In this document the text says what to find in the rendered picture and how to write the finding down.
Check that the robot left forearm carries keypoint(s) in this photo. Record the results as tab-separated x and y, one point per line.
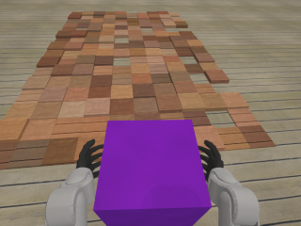
67	205

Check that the right robot hand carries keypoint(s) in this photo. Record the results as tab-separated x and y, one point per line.
214	159

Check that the left robot hand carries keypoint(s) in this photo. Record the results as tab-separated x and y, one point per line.
86	158

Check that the robot right forearm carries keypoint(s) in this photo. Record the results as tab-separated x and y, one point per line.
237	205

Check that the carton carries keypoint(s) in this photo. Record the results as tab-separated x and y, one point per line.
151	174

